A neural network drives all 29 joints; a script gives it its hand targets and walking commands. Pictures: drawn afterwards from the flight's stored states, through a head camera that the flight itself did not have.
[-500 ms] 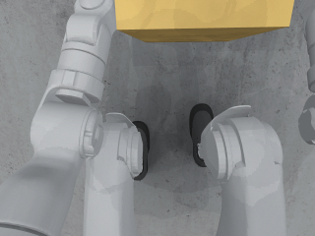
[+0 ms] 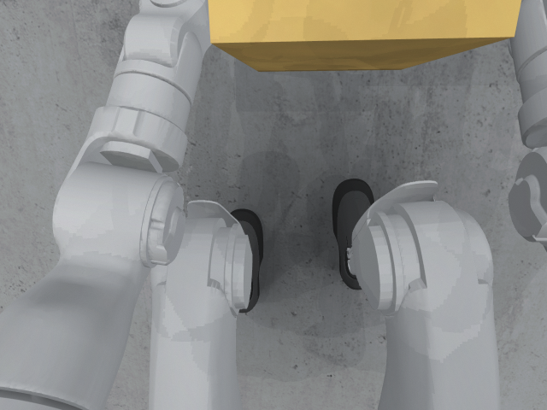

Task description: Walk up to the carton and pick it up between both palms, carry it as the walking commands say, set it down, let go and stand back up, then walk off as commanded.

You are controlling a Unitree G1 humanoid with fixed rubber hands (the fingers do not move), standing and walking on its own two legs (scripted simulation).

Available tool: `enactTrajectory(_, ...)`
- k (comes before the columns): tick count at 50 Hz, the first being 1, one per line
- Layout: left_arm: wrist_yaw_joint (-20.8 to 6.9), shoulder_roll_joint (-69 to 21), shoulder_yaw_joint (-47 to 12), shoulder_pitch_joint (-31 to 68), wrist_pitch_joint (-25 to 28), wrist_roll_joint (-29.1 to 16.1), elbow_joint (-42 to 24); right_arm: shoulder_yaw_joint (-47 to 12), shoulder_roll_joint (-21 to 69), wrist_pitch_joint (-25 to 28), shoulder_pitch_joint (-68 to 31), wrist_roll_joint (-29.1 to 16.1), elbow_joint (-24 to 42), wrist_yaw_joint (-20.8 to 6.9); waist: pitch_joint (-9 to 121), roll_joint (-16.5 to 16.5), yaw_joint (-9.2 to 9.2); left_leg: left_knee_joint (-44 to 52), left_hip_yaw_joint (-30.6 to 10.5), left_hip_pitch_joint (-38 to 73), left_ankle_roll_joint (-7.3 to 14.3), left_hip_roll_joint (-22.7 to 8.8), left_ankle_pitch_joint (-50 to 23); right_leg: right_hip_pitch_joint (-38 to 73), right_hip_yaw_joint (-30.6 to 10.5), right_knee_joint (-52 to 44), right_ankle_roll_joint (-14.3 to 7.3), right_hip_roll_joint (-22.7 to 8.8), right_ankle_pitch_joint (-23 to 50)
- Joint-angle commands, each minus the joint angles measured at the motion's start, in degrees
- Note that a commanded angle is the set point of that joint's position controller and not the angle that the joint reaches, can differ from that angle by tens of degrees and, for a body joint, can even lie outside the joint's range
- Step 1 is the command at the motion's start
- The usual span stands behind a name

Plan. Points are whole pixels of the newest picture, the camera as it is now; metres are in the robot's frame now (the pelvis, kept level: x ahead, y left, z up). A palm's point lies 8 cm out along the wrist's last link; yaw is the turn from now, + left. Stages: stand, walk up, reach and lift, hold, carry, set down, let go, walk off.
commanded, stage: reach and lift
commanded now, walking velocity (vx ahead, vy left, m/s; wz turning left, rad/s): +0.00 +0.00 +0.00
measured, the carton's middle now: out of the picture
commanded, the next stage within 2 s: none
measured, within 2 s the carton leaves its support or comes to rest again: leaves its support in 0.56 s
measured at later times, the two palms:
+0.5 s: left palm out of the picture +0.57 +0.04 -0.17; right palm out of the picture +0.53 -0.27 -0.17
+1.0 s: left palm out of the picture +0.57 +0.03 -0.11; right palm out of the picture +0.53 -0.29 -0.12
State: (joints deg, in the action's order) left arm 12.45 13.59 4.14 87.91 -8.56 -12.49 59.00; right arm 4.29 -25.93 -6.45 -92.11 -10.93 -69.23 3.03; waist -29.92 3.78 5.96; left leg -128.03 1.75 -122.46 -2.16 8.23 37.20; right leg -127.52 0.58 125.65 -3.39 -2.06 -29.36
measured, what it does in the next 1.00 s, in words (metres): stands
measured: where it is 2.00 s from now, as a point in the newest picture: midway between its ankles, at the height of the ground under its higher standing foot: (298, 264)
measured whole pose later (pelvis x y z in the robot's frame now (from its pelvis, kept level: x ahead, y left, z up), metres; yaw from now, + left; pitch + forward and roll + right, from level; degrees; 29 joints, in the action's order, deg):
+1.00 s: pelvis +0.00 -0.01 +0.03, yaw -1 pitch +30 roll +6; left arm 8.2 6.7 23.8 81.7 -21.8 1.1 36.6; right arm 10.5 -21.6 -22.7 -89.1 -2.8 -48.8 4.0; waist -30.0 2.7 7.5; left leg -123.1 2.1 -115.7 -3.4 7.6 38.0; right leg -122.9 -1.6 121.9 -2.7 2.7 -28.6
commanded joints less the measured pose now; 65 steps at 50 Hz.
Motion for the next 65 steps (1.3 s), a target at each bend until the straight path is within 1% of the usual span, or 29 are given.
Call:
enactTrajectory(1,-12.9,-44.4,-14.0,38.7,0.5,-1.5,-16.2,-8.8,41.0,-1.1,-28.7,-0.5,11.6,-13.3,80.9,0.1,8.37,9.9,1.7,20.7,0.1,2.6,-14.6,50.5,-1.2,-9.1,0.9,4.8,24.8)
enactTrajectory(3,-14.9,-51.0,-13.4,37.8,-0.5,-0.3,-15.3,-8.1,46.3,-2.5,-27.5,0.8,11.2,-15.7,77.4,0.7,10.17,9.8,1.1,19.9,0.0,2.9,-14.2,47.8,-0.2,-9.2,0.7,5.0,22.8)
enactTrajectory(5,-15.8,-53.1,-12.8,37.9,-1.2,0.6,-16.3,-7.7,48.8,-3.6,-26.6,0.7,11.7,-17.7,77.0,2.8,9.0,9.9,1.6,21.2,0.0,2.8,-14.3,44.3,0.3,-9.0,0.4,5.2,21.5)
enactTrajectory(9,-17.0,-55.4,-13.2,38.2,-2.5,0.4,-17.7,-7.6,50.8,-5.5,-25.7,1.2,14.1,-19.7,75.1,1.9,10.69,9.2,1.3,18.1,0.8,2.3,-13.2,43.7,0.4,-8.5,0.1,5.1,21.2)
enactTrajectory(11,-17.2,-55.6,-13.4,37.7,-3.2,1.2,-17.4,-7.6,52.0,-6.4,-24.4,1.8,13.0,-20.4,73.3,3.4,9.5,9.5,1.6,18.3,0.7,2.2,-12.2,43.0,0.2,-8.7,-0.1,5.0,19.6)
enactTrajectory(12,-17.2,-55.4,-13.1,37.1,-3.3,1.3,-18.1,-7.7,52.7,-6.7,-24.0,1.5,14.0,-20.7,73.2,2.5,8.7,9.4,1.8,17.2,0.9,2.4,-12.1,43.2,0.0,-8.6,-0.1,5.2,19.8)
enactTrajectory(14,-17.5,-57.0,-12.9,36.1,-3.6,1.0,-18.1,-7.4,51.8,-6.9,-24.0,2.1,14.9,-20.7,72.9,3.3,9.84,9.0,1.8,15.9,1.0,2.5,-12.3,44.5,-0.5,-8.3,-0.4,5.2,20.2)
enactTrajectory(18,-17.4,-55.6,-12.6,37.0,-3.8,1.0,-19.8,-8.2,52.6,-7.8,-23.9,2.7,17.8,-20.6,77.0,1.4,9.21,8.6,2.4,14.7,1.2,2.6,-13.2,50.8,-1.3,-8.4,-0.1,5.1,24.2)
enactTrajectory(21,-17.3,-56.4,-13.1,36.0,-4.3,1.1,-20.5,-8.2,52.2,-8.2,-24.9,3.1,21.0,-20.3,81.8,-0.4,10.14,8.3,2.2,14.7,1.4,2.4,-13.7,55.0,-1.1,-7.9,0.2,4.9,26.8)
enactTrajectory(23,-16.9,-57.1,-14.9,37.5,-4.6,0.4,-24.5,-9.4,53.7,-8.7,-25.4,2.0,24.1,-20.1,89.3,0.5,9.19,8.8,2.7,16.4,1.2,2.6,-15.7,60.2,-1.6,-8.0,0.3,5.1,30.7)
enactTrajectory(25,-16.3,-58.2,-15.5,38.0,-5.0,0.5,-25.9,-8.7,53.7,-9.0,-26.7,1.8,25.0,-20.0,93.2,0.2,10.57,8.8,2.4,18.3,1.4,2.7,-16.9,61.0,-0.6,-7.5,0.2,5.3,32.1)
enactTrajectory(26,-16.1,-59.5,-16.8,38.9,-5.0,-0.6,-28.6,-9.7,53.3,-8.8,-28.2,1.1,29.3,-19.8,98.5,0.4,10.69,8.9,2.4,21.1,1.4,2.8,-18.6,63.0,-0.6,-7.5,0.2,5.3,34.4)
enactTrajectory(29,-15.4,-61.6,-16.2,37.0,-6.6,0.7,-27.7,-9.7,52.1,-9.3,-32.2,1.3,32.4,-19.7,103.0,0.8,11.14,10.1,1.5,22.4,1.5,2.6,-18.4,65.2,-0.2,-7.1,-0.2,5.0,35.2)
enactTrajectory(30,-15.0,-62.3,-16.7,37.7,-6.8,0.6,-30.3,-10.7,52.5,-9.5,-32.7,1.0,34.8,-19.5,108.0,0.0,10.56,10.1,1.5,24.5,1.5,2.9,-20.2,67.0,0.0,-7.1,-0.2,5.3,37.3)
enactTrajectory(32,-14.3,-61.7,-16.0,37.2,-7.4,1.6,-29.8,-11.0,52.5,-10.0,-34.6,0.7,36.3,-19.6,108.0,-0.8,9.31,11.2,1.6,24.4,1.7,2.8,-19.0,67.3,0.2,-7.8,0.1,5.2,36.5)
enactTrajectory(33,-14.3,-60.8,-13.5,35.8,-7.8,3.2,-26.5,-10.7,53.0,-10.2,-35.4,1.2,34.4,-19.4,104.5,-1.9,7.68,11.4,2.2,21.3,2.0,2.8,-16.6,65.9,0.2,-8.4,0.5,5.3,34.5)
enactTrajectory(34,-14.3,-60.8,-14.2,36.8,-8.1,2.6,-28.7,-12.1,52.8,-10.5,-36.1,0.3,36.7,-19.6,106.8,-2.6,7.52,12.0,2.4,21.2,2.1,2.9,-15.9,68.6,-0.4,-9.1,0.5,5.3,34.9)
enactTrajectory(35,-14.3,-60.2,-14.2,37.8,-8.4,2.5,-29.4,-12.2,53.1,-11.1,-35.9,0.7,35.9,-19.4,107.8,-3.2,7.42,12.4,2.1,21.8,2.1,3.0,-15.4,69.1,0.0,-9.2,0.7,5.4,34.0)
enactTrajectory(37,-14.3,-58.6,-12.9,37.9,-8.8,3.7,-29.4,-13.2,56.0,-12.3,-33.9,0.6,33.1,-19.6,107.3,-5.5,5.53,13.4,2.7,19.3,2.3,3.0,-13.3,72.0,-0.9,-10.3,1.3,5.3,34.0)
enactTrajectory(38,-14.6,-57.9,-10.9,36.3,-9.2,5.3,-26.2,-12.2,56.4,-12.5,-32.5,1.7,30.2,-19.5,102.8,-6.0,5.35,13.5,2.7,16.2,2.4,2.8,-10.8,69.7,-1.2,-10.8,1.6,5.2,31.4)
enactTrajectory(42,-15.6,-56.5,-11.5,39.9,-9.6,5.3,-30.0,-14.8,61.8,-13.9,-29.8,0.5,28.5,-19.6,107.9,-5.4,2.28,14.3,4.0,19.3,2.3,2.7,-11.0,72.2,-2.2,-12.7,2.1,5.5,30.7)
enactTrajectory(46,-16.2,-54.7,-11.8,43.8,-10.4,4.6,-35.7,-18.1,63.6,-14.8,-32.6,-2.0,34.0,-18.1,118.8,-6.5,0.03,14.6,4.4,19.0,1.9,2.6,-12.8,82.2,-5.1,-13.3,2.6,5.3,35.8)
enactTrajectory(48,-17.0,-54.6,-11.0,42.3,-11.3,5.9,-31.7,-16.9,64.0,-15.3,-31.0,-1.0,30.7,-17.5,113.8,-6.9,-0.15,16.0,4.1,16.3,2.2,2.2,-9.2,79.9,-5.5,-14.7,2.8,5.2,31.4)
enactTrajectory(50,-17.6,-55.5,-11.8,42.2,-11.6,5.6,-32.3,-17.2,64.1,-15.1,-31.6,-1.0,33.0,-17.2,115.2,-6.4,0.04,16.4,4.1,17.7,2.3,2.3,-9.8,79.0,-5.3,-15.4,2.8,5.7,30.3)
enactTrajectory(55,-18.5,-56.7,-12.7,43.7,-12.3,3.8,-34.8,-18.7,65.0,-15.6,-33.4,-0.3,37.6,-15.8,124.7,-8.9,0.99,17.7,4.1,20.1,1.8,2.8,-12.9,86.0,-4.3,-16.1,3.2,5.7,34.4)
enactTrajectory(59,-18.8,-57.5,-14.2,43.1,-13.1,3.9,-34.7,-17.9,66.0,-16.3,-32.0,0.1,37.1,-15.2,125.3,-7.5,1.12,19.5,4.1,21.6,1.7,2.8,-12.2,85.5,-4.1,-17.8,3.3,5.9,32.9)
enactTrajectory(61,-18.7,-59.1,-15.5,42.7,-13.5,2.9,-36.5,-18.8,65.3,-16.5,-33.4,-0.1,39.4,-15.0,130.7,-6.9,2.2,20.3,3.7,25.2,1.6,3.1,-14.6,86.5,-2.6,-17.7,3.2,6.2,34.5)
enactTrajectory(64,-18.7,-58.5,-16.1,44.2,-13.9,3.1,-36.9,-17.1,65.5,-17.3,-31.0,0.9,37.1,-14.9,128.3,-6.1,3.24,21.6,3.3,24.5,1.4,2.8,-13.3,85.2,-3.0,-19.2,2.9,6.1,33.2)
enactTrajectory(65,-18.5,-59.2,-16.4,43.4,-14.1,3.6,-36.9,-16.9,65.8,-17.4,-30.6,1.0,37.3,-15.0,127.8,-5.4,2.73,22.4,3.4,26.4,1.2,3.0,-14.1,83.7,-2.4,-19.8,2.9,6.4,32.7)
